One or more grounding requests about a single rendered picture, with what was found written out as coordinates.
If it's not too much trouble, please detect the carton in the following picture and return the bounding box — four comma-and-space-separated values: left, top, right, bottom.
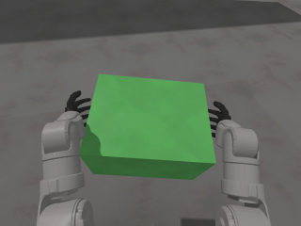
80, 73, 216, 180

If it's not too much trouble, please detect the left robot upper arm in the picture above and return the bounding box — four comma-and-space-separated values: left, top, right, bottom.
37, 198, 95, 226

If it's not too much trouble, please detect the right robot forearm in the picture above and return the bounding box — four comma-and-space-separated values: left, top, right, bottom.
214, 120, 272, 226

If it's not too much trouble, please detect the left robot forearm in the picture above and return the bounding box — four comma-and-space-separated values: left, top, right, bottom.
36, 110, 87, 226

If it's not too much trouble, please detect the left robot hand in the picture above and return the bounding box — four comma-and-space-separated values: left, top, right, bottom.
65, 90, 91, 127

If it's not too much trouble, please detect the right robot upper arm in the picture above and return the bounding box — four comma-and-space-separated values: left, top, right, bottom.
215, 204, 271, 226

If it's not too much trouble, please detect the right robot hand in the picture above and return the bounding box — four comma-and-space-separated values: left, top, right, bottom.
208, 101, 231, 137

